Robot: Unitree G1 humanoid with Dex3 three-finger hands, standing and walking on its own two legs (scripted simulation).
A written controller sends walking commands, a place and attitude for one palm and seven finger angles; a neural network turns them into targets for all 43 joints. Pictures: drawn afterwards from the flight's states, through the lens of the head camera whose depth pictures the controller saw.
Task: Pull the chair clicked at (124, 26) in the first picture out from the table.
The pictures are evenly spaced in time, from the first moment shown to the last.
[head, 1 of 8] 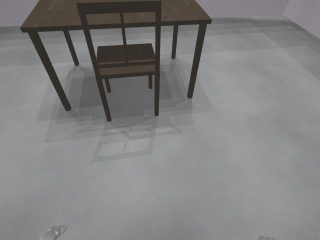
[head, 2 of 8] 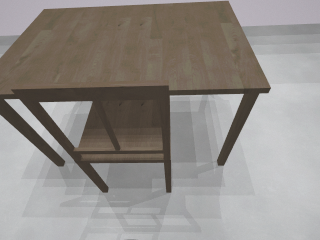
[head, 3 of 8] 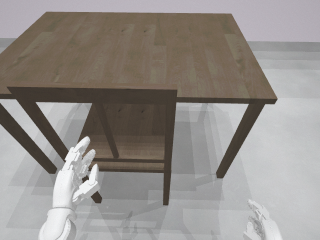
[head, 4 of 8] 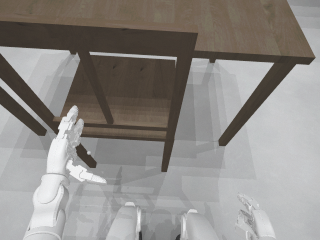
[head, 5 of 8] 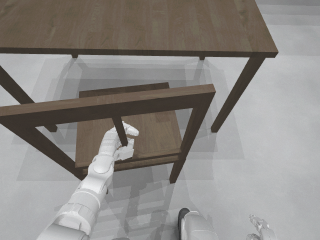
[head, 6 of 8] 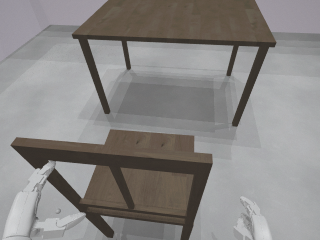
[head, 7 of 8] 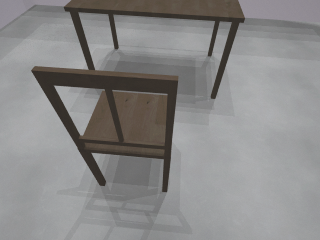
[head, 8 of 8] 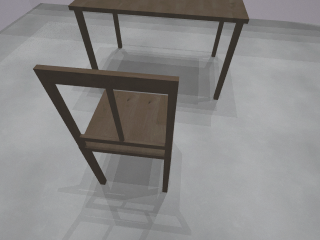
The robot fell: no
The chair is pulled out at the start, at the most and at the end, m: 0.00 0.74 0.74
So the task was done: yes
